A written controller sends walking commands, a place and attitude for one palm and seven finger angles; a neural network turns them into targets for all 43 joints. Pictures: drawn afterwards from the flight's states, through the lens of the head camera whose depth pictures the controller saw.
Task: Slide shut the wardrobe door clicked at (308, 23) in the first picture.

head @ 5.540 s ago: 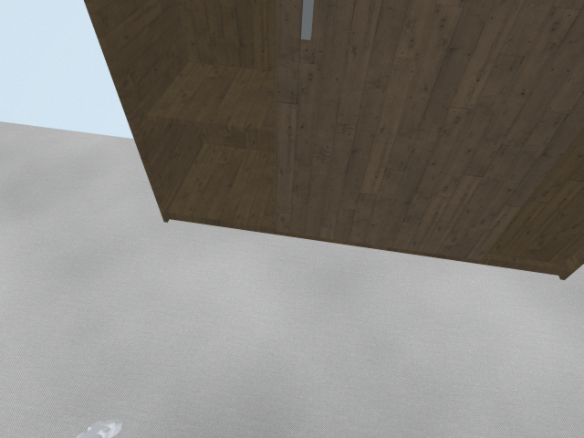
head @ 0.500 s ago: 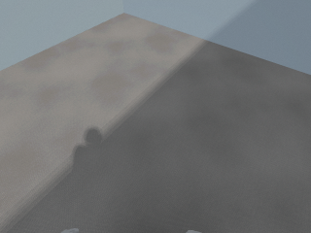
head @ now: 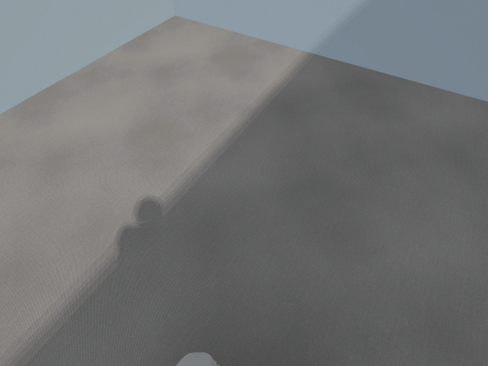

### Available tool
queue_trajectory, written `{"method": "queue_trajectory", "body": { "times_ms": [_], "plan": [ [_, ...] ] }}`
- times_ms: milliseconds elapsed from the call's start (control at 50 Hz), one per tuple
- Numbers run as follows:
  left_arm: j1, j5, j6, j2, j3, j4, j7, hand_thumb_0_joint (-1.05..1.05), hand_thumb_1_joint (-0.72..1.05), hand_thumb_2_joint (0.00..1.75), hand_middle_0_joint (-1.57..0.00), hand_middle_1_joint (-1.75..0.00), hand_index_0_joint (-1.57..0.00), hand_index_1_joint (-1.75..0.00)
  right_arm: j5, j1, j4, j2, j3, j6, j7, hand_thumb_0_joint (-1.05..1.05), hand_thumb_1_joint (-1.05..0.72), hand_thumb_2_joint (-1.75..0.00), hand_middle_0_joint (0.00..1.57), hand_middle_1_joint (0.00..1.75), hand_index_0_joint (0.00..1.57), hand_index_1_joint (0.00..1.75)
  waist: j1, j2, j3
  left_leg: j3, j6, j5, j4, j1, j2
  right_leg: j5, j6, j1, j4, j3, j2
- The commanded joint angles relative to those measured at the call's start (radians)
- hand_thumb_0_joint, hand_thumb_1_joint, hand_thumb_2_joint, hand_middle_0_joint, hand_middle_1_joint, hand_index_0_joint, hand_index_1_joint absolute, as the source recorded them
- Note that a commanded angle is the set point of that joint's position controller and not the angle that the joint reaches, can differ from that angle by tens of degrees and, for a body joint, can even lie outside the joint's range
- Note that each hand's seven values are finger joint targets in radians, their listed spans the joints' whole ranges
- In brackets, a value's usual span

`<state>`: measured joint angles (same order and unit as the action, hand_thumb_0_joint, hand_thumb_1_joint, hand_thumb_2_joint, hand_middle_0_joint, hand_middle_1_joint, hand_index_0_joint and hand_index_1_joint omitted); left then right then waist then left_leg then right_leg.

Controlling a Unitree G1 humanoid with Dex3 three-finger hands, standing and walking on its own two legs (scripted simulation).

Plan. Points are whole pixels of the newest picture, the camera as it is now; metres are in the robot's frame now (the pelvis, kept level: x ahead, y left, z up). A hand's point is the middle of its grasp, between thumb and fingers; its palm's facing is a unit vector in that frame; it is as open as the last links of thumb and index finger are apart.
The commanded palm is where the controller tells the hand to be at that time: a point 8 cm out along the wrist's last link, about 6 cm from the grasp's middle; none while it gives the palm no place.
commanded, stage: turn to face it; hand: right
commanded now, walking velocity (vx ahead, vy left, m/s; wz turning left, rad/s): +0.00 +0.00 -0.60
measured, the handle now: out of the picture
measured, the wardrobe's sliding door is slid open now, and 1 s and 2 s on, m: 0.50 0.50 0.50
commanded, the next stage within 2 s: none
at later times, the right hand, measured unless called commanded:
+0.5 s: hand out of the picture +0.02 -0.14 -0.15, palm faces +0.33 +0.90 -0.29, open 7.4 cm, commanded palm none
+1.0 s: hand out of the picture -0.08 -0.20 -0.17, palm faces +0.63 +0.73 -0.26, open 7.4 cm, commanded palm none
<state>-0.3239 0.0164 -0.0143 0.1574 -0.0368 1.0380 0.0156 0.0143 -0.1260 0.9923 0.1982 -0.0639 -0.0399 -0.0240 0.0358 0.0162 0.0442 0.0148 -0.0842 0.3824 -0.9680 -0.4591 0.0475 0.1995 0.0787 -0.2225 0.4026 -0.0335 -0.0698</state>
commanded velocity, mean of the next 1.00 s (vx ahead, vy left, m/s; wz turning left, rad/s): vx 0.00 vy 0.00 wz -0.60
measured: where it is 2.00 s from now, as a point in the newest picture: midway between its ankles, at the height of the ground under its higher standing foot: outside the picture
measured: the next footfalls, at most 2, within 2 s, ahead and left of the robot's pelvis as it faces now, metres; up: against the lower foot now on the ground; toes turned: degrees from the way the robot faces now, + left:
left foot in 0.20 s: +0.06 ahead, +0.14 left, +0.00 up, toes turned -8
right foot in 0.72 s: -0.03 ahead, -0.08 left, +0.00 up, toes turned -36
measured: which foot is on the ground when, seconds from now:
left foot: up 0.00-0.18, down 0.20-0.72, up 0.74-1.00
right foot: down 0.00-0.20, up 0.22-0.70, down 0.72-1.00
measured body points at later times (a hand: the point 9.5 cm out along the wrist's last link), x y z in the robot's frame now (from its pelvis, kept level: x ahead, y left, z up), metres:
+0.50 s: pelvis +0.01 +0.07 +0.00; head +0.05 +0.09 +0.44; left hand +0.17 +0.31 -0.16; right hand +0.00 -0.19 -0.13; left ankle +0.02 +0.15 -0.74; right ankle -0.06 -0.09 -0.65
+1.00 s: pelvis +0.00 +0.02 -0.01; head +0.02 -0.01 +0.44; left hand +0.24 +0.15 -0.14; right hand -0.11 -0.23 -0.15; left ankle +0.09 +0.16 -0.67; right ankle -0.06 -0.05 -0.74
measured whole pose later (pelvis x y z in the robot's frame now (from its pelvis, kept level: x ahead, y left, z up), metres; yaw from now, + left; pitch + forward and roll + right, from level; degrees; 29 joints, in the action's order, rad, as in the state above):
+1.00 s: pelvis +0.00 +0.02 -0.01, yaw -38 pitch +0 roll +0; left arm -0.14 0.01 -0.03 0.21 -0.03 0.89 -0.02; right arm 0.01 -0.19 0.90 0.26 -0.07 -0.05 -0.01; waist -0.02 0.02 0.08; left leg -0.01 -0.11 0.39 -1.06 -0.49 0.10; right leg 0.25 0.04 -0.23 0.48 -0.01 -0.04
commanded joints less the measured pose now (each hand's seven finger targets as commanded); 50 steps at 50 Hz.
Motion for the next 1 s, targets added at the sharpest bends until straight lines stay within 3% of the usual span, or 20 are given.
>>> {"method": "queue_trajectory", "body": {
  "times_ms": [0,100,140,160,180,200,240,260,300,480,600,640,660,680,700,720,740,780,820,980],
  "plan": [
    [-0.046,0.008,0.012,0.209,-0.063,-0.07,0.011,0.0,0.9,0.9,-0.2,-0.3,-0.2,-0.3,-0.004,0.056,-0.119,0.061,-0.02,0.02,-0.004,0.0,-0.9,-0.9,0.2,0.3,0.2,0.3,0.009,-0.142,-0.076,0.008,0.004,0.037,0.071,-0.054,-0.012,-0.427,0.107,0.111,-0.055,-0.333,0.285],
    [-0.012,0.01,0.003,0.231,-0.078,-0.104,0.006,0.0,0.9,0.9,-0.2,-0.3,-0.2,-0.3,-0.012,0.032,-0.151,0.067,-0.019,0.026,-0.008,0.0,-0.9,-0.9,0.2,0.3,0.2,0.3,-0.005,-0.173,-0.116,0.0,0.026,0.015,0.268,0.106,-0.058,-0.483,0.094,0.045,0.005,-0.38,0.252],
    [0.018,0.001,0.0,0.225,-0.082,-0.123,0.002,0.0,0.9,0.9,-0.2,-0.3,-0.2,-0.3,-0.014,-0.028,-0.148,0.088,-0.022,0.037,-0.013,0.0,-0.9,-0.9,0.2,0.3,0.2,0.3,-0.04,-0.136,-0.129,0.0,0.029,-0.14,0.488,0.269,-0.05,-0.43,0.051,-0.041,0.07,-0.37,0.212],
    [0.019,-0.007,0.003,0.2,-0.08,-0.133,-0.004,0.0,0.9,0.9,-0.2,-0.3,-0.2,-0.3,-0.011,-0.07,-0.14,0.124,-0.029,0.048,-0.017,0.0,-0.9,-0.9,0.2,0.3,0.2,0.3,-0.058,-0.052,-0.148,0.058,0.04,-0.247,0.626,0.435,0.032,-0.258,-0.006,-0.159,0.136,-0.32,0.167],
    [-0.001,-0.017,0.006,0.133,-0.071,-0.155,-0.009,0.0,0.9,0.9,-0.2,-0.3,-0.2,-0.3,0.003,-0.096,-0.143,0.22,-0.045,0.056,-0.025,0.0,-0.9,-0.9,0.2,0.3,0.2,0.3,-0.057,0.23,-0.171,0.308,0.126,-0.38,0.684,0.594,0.312,0.183,-0.093,-0.364,0.33,-0.119,0.034],
    [-0.007,0.0,0.002,0.16,-0.081,-0.174,-0.005,0.0,0.9,0.9,-0.2,-0.3,-0.2,-0.3,0.004,-0.101,-0.156,0.254,-0.043,0.049,-0.02,0.0,-0.9,-0.9,0.2,0.3,0.2,0.3,-0.052,0.224,-0.159,0.361,0.238,-0.453,0.661,0.491,0.467,0.421,-0.122,-0.39,0.543,-0.026,0.007],
    [0.034,0.006,-0.025,0.163,-0.083,-0.155,-0.013,0.0,0.9,0.9,-0.2,-0.3,-0.2,-0.3,-0.002,-0.034,-0.178,0.191,-0.036,0.049,-0.022,0.0,-0.9,-0.9,0.2,0.3,0.2,0.3,-0.022,0.139,-0.079,0.258,0.235,-0.447,0.665,0.337,0.379,0.342,-0.129,-0.381,0.761,-0.038,0.073],
    [0.039,0.009,-0.033,0.155,-0.081,-0.14,-0.022,0.0,0.9,0.9,-0.2,-0.3,-0.2,-0.3,-0.002,0.005,-0.182,0.156,-0.023,0.052,-0.018,0.0,-0.9,-0.9,0.2,0.3,0.2,0.3,-0.002,0.093,-0.026,0.144,0.213,-0.473,0.647,0.298,0.317,0.26,-0.14,-0.376,0.811,-0.02,0.097],
    [0.051,0.008,-0.044,0.151,-0.075,-0.14,-0.033,0.0,0.9,0.9,-0.2,-0.3,-0.2,-0.3,0.001,-0.017,-0.179,0.135,-0.012,0.06,-0.012,0.0,-0.9,-0.9,0.2,0.3,0.2,0.3,-0.004,0.13,0.0,0.036,0.188,-0.546,0.638,0.275,0.264,0.182,-0.157,-0.368,0.843,0.013,0.105],
    [0.228,0.005,-0.054,0.173,-0.058,-0.196,-0.044,0.0,0.9,0.9,-0.2,-0.3,-0.2,-0.3,0.012,-0.162,-0.149,0.186,-0.018,0.053,-0.01,0.0,-0.9,-0.9,0.2,0.3,0.2,0.3,-0.06,0.16,-0.034,-0.042,0.208,-0.579,0.619,0.404,0.291,0.19,-0.174,-0.367,0.688,0.061,0.119],
    [0.299,-0.005,-0.035,0.166,-0.031,-0.234,-0.048,0.0,0.9,0.9,-0.2,-0.3,-0.2,-0.3,0.018,-0.182,-0.132,0.24,-0.036,0.04,-0.006,0.0,-0.9,-0.9,0.2,0.3,0.2,0.3,-0.09,0.194,-0.077,-0.101,0.214,-0.615,0.553,0.396,0.336,0.235,-0.137,-0.197,0.377,0.136,0.112],
    [0.261,-0.005,-0.025,0.175,-0.032,-0.235,-0.046,0.0,0.9,0.9,-0.2,-0.3,-0.2,-0.3,0.016,-0.175,-0.121,0.249,-0.041,0.035,-0.003,0.0,-0.9,-0.9,0.2,0.3,0.2,0.3,-0.072,0.187,-0.105,-0.149,0.178,-0.62,0.479,0.398,0.33,0.166,-0.123,-0.107,0.215,0.167,0.098],
    [0.214,-0.001,-0.018,0.196,-0.039,-0.228,-0.045,0.0,0.9,0.9,-0.2,-0.3,-0.2,-0.3,0.008,-0.174,-0.12,0.251,-0.044,0.033,-0.001,0.0,-0.9,-0.9,0.2,0.3,0.2,0.3,-0.043,0.161,-0.131,-0.189,0.14,-0.601,0.384,0.358,0.314,0.058,-0.111,0.0,0.083,0.168,0.099],
    [0.138,0.004,-0.007,0.268,-0.057,-0.212,-0.043,0.0,0.9,0.9,-0.2,-0.3,-0.2,-0.3,0.001,-0.18,-0.129,0.233,-0.041,0.031,0.005,0.0,-0.9,-0.9,0.2,0.3,0.2,0.3,0.002,0.012,-0.19,-0.221,0.082,-0.48,0.185,0.197,0.278,-0.14,-0.07,0.222,-0.01,0.07,0.175],
    [0.063,0.006,-0.001,0.394,-0.09,-0.204,-0.036,0.0,0.9,0.9,-0.2,-0.3,-0.2,-0.3,-0.005,-0.163,-0.176,0.165,-0.028,0.032,0.016,0.0,-0.9,-0.9,0.2,0.3,0.2,0.3,0.043,-0.322,-0.212,-0.231,-0.007,0.195,-0.06,-0.134,0.122,-0.592,0.074,0.397,-0.005,-0.305,0.473],
    [0.011,-0.01,-0.009,0.412,-0.092,-0.179,-0.031,0.0,0.9,0.9,-0.2,-0.3,-0.2,-0.3,0.006,-0.114,-0.202,0.172,-0.017,0.018,0.008,0.0,-0.9,-0.9,0.2,0.3,0.2,0.3,0.054,-0.253,-0.214,-0.114,-0.006,0.288,-0.165,-0.185,0.108,-0.731,0.149,0.36,0.007,-0.305,0.541],
    [0.029,-0.01,-0.006,0.386,-0.088,-0.179,-0.018,0.0,0.9,0.9,-0.2,-0.3,-0.2,-0.3,0.003,-0.085,-0.193,0.163,-0.02,0.011,-0.002,0.0,-0.9,-0.9,0.2,0.3,0.2,0.3,0.048,-0.26,-0.21,-0.056,-0.008,0.238,-0.212,-0.181,0.106,-0.687,0.14,0.313,0.016,-0.283,0.485],
    [0.138,-0.002,-0.003,0.312,-0.069,-0.204,-0.01,0.0,0.9,0.9,-0.2,-0.3,-0.2,-0.3,0.003,-0.069,-0.168,0.171,-0.029,0.013,0.007,0.0,-0.9,-0.9,0.2,0.3,0.2,0.3,0.004,-0.189,-0.094,-0.033,-0.014,0.097,-0.245,-0.168,0.098,-0.589,0.091,0.176,-0.007,-0.181,0.368],
    [0.191,-0.003,0.003,0.287,-0.058,-0.223,-0.012,0.0,0.9,0.9,-0.2,-0.3,-0.2,-0.3,0.002,-0.116,-0.147,0.168,-0.031,0.01,0.013,0.0,-0.9,-0.9,0.2,0.3,0.2,0.3,-0.032,-0.16,-0.087,-0.035,-0.019,0.021,-0.221,-0.114,0.086,-0.53,0.065,0.127,-0.025,-0.129,0.308],
    [0.127,0.003,0.001,0.28,-0.075,-0.205,-0.014,0.0,0.9,0.9,-0.2,-0.3,-0.2,-0.3,-0.002,-0.031,-0.197,0.14,-0.026,0.01,0.006,0.0,-0.9,-0.9,0.2,0.3,0.2,0.3,-0.008,-0.146,-0.078,-0.016,-0.023,0.035,-0.012,-0.072,0.041,-0.371,0.099,0.105,-0.044,-0.246,0.293]
  ]
}}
